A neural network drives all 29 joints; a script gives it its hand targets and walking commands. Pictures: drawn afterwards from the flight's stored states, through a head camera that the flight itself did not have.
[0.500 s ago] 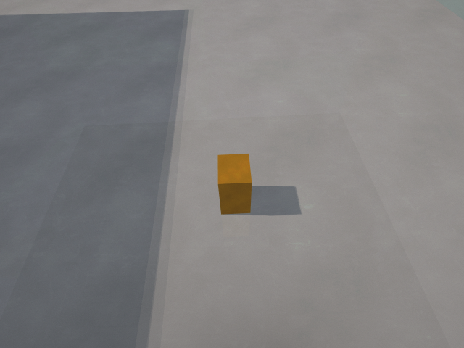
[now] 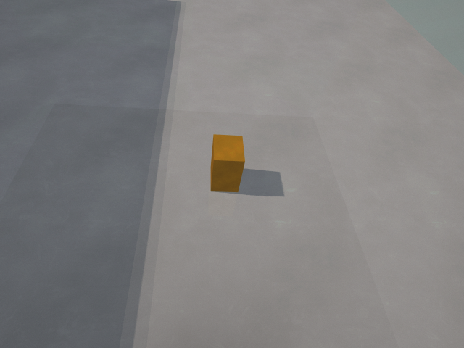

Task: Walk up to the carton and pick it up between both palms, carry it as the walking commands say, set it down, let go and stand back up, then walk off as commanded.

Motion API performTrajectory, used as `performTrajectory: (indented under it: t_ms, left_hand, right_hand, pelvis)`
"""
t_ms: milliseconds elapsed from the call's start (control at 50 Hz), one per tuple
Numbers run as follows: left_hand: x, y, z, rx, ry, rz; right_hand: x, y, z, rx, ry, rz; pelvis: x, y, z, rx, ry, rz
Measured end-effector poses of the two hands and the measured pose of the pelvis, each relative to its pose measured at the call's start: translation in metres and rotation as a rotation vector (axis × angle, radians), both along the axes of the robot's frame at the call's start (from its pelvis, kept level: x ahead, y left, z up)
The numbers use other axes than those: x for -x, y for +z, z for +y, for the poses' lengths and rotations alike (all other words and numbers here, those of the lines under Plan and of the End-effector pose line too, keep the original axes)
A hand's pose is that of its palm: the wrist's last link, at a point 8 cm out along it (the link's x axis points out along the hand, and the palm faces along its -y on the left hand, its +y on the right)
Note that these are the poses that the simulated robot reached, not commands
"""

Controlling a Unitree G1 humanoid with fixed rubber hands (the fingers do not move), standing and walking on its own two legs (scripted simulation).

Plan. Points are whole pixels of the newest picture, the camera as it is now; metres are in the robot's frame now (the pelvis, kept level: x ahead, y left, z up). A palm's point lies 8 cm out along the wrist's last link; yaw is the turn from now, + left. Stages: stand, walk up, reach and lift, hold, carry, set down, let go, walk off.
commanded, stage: walk off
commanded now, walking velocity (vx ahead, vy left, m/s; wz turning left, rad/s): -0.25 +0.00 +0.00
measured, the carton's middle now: (226, 164) +1.05 +0.01 -0.65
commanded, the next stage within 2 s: stand in 0.70 s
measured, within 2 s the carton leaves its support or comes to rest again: neither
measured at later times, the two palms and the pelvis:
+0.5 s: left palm out of the picture -0.10 +0.18 -0.13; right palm out of the picture -0.18 -0.30 -0.16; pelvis -0.16 -0.05 -0.01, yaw +1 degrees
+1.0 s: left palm out of the picture -0.31 +0.23 -0.15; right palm out of the picture -0.26 -0.24 -0.14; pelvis -0.30 -0.02 -0.01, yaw -1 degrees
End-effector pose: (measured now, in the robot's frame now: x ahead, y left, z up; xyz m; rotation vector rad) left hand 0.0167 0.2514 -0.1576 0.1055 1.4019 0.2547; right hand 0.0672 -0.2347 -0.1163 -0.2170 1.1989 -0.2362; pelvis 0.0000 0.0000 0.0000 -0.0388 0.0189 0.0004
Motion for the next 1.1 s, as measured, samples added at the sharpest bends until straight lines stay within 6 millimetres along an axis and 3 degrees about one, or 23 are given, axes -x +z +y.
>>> performTrajectory:
  t_ms: [60,160,260,380,500,560,640,720,820,940,1020,1100]
  left_hand:
    - [0.005,0.006,-0.003,-0.014,-0.019,-0.016]
    - [0.013,0.016,-0.017,-0.037,-0.056,-0.085]
    - [0.049,0.021,-0.037,-0.080,-0.088,-0.112]
    - [0.100,0.032,-0.063,-0.076,-0.101,-0.101]
    - [0.112,0.031,-0.072,-0.063,-0.101,-0.180]
    - [0.121,0.029,-0.069,-0.055,-0.095,-0.232]
    - [0.149,0.020,-0.058,-0.034,-0.091,-0.234]
    - [0.193,0.003,-0.036,-0.014,-0.050,-0.202]
    - [0.258,0.004,-0.020,0.007,-0.018,-0.098]
    - [0.317,0.006,-0.018,0.005,-0.009,-0.006]
    - [0.331,0.010,-0.025,-0.028,-0.022,0.011]
    - [0.335,0.016,-0.041,-0.029,-0.058,-0.017]
  right_hand:
    - [0.019,-0.006,-0.001,-0.017,-0.002,-0.002]
    - [0.068,-0.024,-0.010,-0.072,-0.020,0.041]
    - [0.126,-0.050,-0.032,-0.116,-0.067,0.090]
    - [0.195,-0.047,-0.053,-0.122,-0.093,0.183]
    - [0.249,-0.043,-0.063,-0.100,-0.104,0.231]
    - [0.263,-0.040,-0.066,-0.074,-0.096,0.236]
    - [0.275,-0.031,-0.060,-0.042,-0.089,0.192]
    - [0.302,-0.027,-0.045,-0.008,-0.076,0.170]
    - [0.338,-0.013,-0.021,-0.022,-0.056,0.172]
    - [0.335,-0.018,-0.003,-0.071,-0.032,0.097]
    - [0.332,-0.029,-0.004,-0.100,-0.024,0.034]
    - [0.350,-0.035,-0.011,-0.134,-0.049,0.027]
  pelvis:
    - [0.017,0.000,-0.003,-0.003,-0.004,-0.003]
    - [0.053,-0.004,-0.013,-0.021,-0.009,-0.012]
    - [0.090,-0.014,-0.032,-0.053,-0.024,-0.027]
    - [0.127,-0.004,-0.045,-0.080,-0.013,-0.031]
    - [0.164,-0.006,-0.050,-0.072,0.013,-0.020]
    - [0.185,-0.007,-0.048,-0.066,0.012,-0.022]
    - [0.216,-0.009,-0.041,-0.059,0.023,-0.025]
    - [0.247,-0.015,-0.028,-0.045,0.031,-0.028]
    - [0.272,-0.003,-0.023,-0.010,0.024,-0.044]
    - [0.293,-0.002,-0.018,-0.023,-0.006,-0.035]
    - [0.307,-0.007,-0.020,-0.042,-0.021,-0.028]
    - [0.320,-0.006,-0.025,-0.040,-0.018,-0.041]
